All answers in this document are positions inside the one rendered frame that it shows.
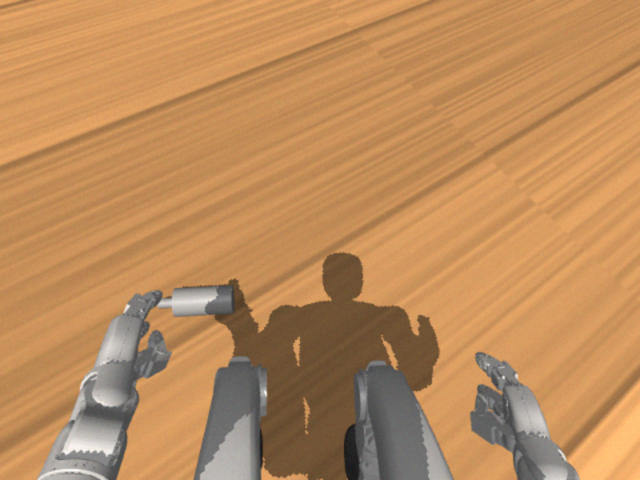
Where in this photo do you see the right robot foot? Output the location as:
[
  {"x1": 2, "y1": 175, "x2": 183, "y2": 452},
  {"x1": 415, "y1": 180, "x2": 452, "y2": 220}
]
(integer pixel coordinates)
[{"x1": 344, "y1": 424, "x2": 360, "y2": 480}]

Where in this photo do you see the left robot hand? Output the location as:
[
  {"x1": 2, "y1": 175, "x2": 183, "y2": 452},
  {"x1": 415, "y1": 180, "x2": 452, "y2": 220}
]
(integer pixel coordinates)
[{"x1": 93, "y1": 290, "x2": 172, "y2": 380}]

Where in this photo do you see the bottle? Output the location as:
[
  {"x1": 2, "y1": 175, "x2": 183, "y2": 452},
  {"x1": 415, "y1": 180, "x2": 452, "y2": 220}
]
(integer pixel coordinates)
[{"x1": 157, "y1": 285, "x2": 234, "y2": 317}]

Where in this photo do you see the right robot hand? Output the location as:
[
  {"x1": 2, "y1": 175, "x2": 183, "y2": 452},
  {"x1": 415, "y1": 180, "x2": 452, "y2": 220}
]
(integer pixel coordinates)
[{"x1": 470, "y1": 352, "x2": 551, "y2": 453}]

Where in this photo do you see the right robot arm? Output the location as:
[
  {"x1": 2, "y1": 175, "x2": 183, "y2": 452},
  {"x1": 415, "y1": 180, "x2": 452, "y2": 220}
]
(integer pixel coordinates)
[{"x1": 513, "y1": 437, "x2": 580, "y2": 480}]

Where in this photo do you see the left robot arm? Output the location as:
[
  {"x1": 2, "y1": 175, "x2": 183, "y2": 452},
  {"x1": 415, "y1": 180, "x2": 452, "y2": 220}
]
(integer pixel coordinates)
[{"x1": 37, "y1": 363, "x2": 139, "y2": 480}]

